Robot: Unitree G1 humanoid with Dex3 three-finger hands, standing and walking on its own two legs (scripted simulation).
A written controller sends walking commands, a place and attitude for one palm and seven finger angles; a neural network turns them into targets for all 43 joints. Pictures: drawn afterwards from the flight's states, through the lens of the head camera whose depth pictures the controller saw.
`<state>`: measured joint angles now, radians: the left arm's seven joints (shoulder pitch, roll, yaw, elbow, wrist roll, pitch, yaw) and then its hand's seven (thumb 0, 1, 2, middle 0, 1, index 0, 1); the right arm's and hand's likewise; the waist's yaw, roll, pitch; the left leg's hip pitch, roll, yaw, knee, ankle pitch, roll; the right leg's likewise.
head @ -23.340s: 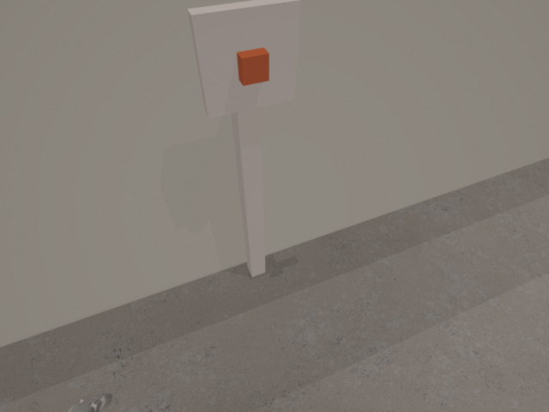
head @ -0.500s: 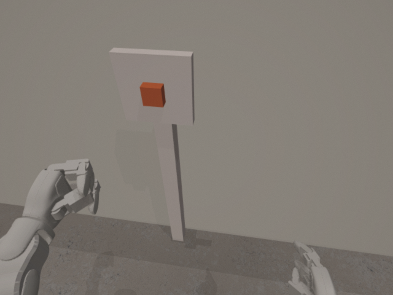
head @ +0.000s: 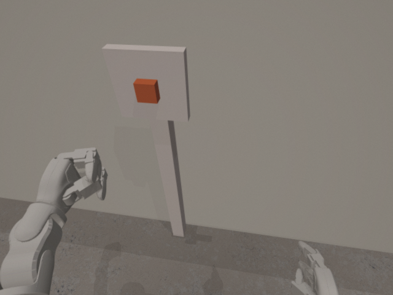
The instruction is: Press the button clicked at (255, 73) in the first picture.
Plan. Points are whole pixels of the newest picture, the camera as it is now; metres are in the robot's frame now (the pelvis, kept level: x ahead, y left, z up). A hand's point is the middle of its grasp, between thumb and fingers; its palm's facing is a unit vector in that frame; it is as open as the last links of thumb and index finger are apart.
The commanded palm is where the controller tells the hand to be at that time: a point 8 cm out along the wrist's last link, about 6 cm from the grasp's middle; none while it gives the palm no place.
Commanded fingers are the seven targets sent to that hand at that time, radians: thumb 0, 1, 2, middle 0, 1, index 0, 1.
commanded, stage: aim a knuckle at the button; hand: left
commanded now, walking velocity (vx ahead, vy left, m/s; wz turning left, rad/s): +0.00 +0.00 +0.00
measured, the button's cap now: (147, 90) +0.56 +0.19 +0.16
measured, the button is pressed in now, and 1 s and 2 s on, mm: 0 0 0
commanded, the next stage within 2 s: press the button with the knuckle in 1.70 s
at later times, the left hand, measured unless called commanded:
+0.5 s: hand (128, 146) +0.37 +0.19 +0.14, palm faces -0.05 -1.00 -0.01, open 3.1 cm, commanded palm +0.35 +0.24 +0.14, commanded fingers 0.00 0.90 0.90 -1.30 -1.50 -1.30 -1.50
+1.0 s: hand (156, 121) +0.46 +0.15 +0.13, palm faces -0.05 -1.00 +0.00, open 3.1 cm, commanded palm +0.45 +0.20 +0.13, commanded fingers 0.00 0.90 0.90 -1.30 -1.50 -1.30 -1.50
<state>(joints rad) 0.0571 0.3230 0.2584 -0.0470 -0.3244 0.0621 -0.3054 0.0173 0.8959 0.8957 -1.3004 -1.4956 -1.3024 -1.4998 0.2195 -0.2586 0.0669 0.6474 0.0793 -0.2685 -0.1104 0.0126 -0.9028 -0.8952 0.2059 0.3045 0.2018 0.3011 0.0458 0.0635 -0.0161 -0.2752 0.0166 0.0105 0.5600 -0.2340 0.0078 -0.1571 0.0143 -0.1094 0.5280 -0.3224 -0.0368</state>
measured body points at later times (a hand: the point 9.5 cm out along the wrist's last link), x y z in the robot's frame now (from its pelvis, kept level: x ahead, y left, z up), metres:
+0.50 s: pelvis +0.02 +0.01 +0.00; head +0.02 +0.00 +0.45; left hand +0.36 +0.24 +0.14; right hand +0.17 -0.24 -0.09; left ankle +0.04 +0.12 -0.73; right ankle -0.02 -0.09 -0.73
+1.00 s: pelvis +0.02 +0.02 +0.00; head +0.05 +0.01 +0.45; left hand +0.46 +0.20 +0.13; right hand +0.09 -0.24 -0.12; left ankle +0.04 +0.12 -0.73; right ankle -0.02 -0.09 -0.73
